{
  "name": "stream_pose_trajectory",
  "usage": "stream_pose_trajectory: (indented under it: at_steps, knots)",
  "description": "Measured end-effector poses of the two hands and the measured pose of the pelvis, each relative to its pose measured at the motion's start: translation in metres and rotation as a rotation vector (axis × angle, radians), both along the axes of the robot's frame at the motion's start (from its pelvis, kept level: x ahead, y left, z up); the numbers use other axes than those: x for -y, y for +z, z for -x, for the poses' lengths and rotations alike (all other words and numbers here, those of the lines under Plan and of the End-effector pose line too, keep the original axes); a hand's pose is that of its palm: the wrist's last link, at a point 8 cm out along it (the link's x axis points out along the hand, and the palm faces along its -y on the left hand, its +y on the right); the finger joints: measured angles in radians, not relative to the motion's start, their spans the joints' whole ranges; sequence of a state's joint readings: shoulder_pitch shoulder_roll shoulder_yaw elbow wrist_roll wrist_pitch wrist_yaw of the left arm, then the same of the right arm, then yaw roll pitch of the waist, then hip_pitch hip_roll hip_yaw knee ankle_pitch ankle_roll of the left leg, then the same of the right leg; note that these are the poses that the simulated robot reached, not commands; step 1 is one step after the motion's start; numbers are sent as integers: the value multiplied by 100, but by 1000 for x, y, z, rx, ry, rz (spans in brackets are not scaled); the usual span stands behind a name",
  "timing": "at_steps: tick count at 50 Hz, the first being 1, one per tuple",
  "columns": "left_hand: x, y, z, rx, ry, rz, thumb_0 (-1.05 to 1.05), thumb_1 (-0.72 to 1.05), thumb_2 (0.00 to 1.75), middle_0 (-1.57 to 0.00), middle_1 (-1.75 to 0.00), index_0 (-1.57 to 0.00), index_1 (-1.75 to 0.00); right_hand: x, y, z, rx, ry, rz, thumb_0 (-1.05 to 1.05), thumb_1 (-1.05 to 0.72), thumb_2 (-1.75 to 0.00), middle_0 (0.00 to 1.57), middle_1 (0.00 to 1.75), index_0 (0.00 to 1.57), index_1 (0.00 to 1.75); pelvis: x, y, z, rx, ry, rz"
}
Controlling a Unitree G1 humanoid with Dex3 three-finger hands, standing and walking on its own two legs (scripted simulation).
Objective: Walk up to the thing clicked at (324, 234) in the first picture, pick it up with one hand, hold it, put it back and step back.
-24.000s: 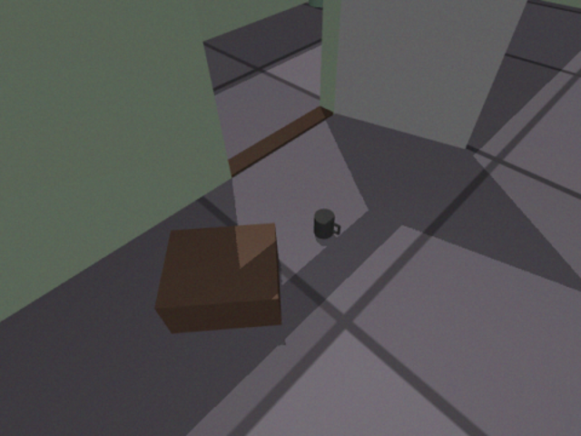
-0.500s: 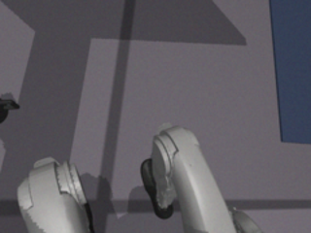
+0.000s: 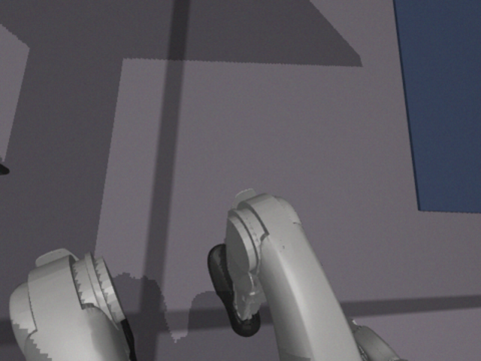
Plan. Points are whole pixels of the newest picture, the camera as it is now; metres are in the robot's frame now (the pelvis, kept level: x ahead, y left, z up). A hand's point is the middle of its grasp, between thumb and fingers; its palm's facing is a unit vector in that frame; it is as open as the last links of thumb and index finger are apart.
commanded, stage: open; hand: left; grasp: from above
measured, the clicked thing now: out of the picture +0.46 +0.32 -0.25
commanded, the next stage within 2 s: withdraw in 0.66 s
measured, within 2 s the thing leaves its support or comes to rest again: neither
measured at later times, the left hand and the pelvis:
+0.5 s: hand out of the picture +0.46 +0.34 -0.22, palm faces -0.46 -0.12 -0.88, open 14.0 cm; pelvis +0.00 +0.00 +0.00, yaw +0 degrees
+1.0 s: hand out of the picture +0.47 +0.34 -0.19, palm faces -0.39 -0.10 -0.91, open 14.1 cm; pelvis +0.00 +0.00 +0.00, yaw +0 degrees
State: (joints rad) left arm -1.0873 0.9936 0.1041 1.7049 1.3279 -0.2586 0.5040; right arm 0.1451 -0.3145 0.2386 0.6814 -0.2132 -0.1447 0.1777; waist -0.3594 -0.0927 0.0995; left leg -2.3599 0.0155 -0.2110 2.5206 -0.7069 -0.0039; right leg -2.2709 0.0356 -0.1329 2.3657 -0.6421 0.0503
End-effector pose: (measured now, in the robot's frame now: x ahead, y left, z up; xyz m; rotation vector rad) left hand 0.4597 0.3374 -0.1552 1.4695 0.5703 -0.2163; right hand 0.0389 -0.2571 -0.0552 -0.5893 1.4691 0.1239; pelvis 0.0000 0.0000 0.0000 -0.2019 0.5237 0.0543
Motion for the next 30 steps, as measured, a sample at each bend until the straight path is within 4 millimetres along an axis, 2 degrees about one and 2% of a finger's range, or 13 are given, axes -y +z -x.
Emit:
stream_pose_trajectory:
  at_steps: [12,30]
  knots:
    - [-1,-3,-6,28,11,-4,0,-53,106,-13,-106,-13,-107,-1,3,-2,-12,-1,2,0,-89,-89,21,30,20,30,-1,1,-3,-14,-3,10]
    - [-1,-2,-7,5,7,5,0,-54,107,-8,-105,-7,-107,-2,2,-18,5,17,-3,0,-89,-89,21,30,20,30,-2,4,-4,-24,3,13]
